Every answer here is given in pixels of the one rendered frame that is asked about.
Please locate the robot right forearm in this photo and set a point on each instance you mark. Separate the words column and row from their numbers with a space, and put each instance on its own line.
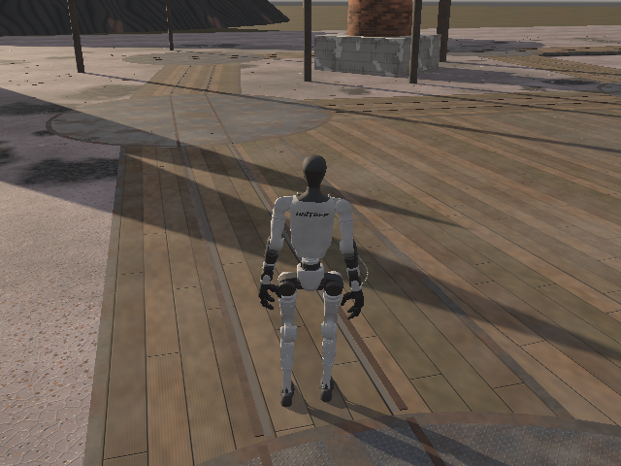
column 352, row 268

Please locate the robot left forearm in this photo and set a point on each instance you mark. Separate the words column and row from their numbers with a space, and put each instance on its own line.
column 269, row 264

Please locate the left robot upper arm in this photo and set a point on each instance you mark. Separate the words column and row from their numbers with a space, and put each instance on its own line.
column 281, row 206

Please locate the robot left shin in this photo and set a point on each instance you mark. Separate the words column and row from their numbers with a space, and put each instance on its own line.
column 286, row 360

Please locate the robot right shin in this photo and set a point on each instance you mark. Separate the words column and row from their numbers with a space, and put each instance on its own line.
column 328, row 357

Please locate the right robot hand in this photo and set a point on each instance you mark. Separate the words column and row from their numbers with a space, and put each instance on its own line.
column 359, row 302

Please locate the robot shin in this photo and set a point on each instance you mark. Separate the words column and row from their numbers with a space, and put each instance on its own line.
column 286, row 360
column 328, row 357

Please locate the left robot hand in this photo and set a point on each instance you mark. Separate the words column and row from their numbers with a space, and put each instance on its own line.
column 264, row 295

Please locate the right robot upper arm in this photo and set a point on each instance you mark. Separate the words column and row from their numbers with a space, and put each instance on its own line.
column 342, row 207

